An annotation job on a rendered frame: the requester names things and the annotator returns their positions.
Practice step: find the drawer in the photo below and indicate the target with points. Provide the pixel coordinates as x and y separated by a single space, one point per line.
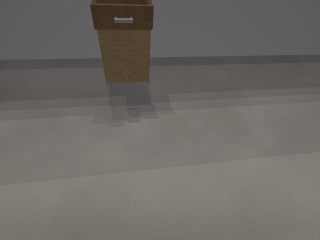
104 11

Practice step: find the handle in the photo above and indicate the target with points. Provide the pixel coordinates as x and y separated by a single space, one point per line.
123 20

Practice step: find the cabinet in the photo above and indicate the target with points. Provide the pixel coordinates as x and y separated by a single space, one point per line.
125 54

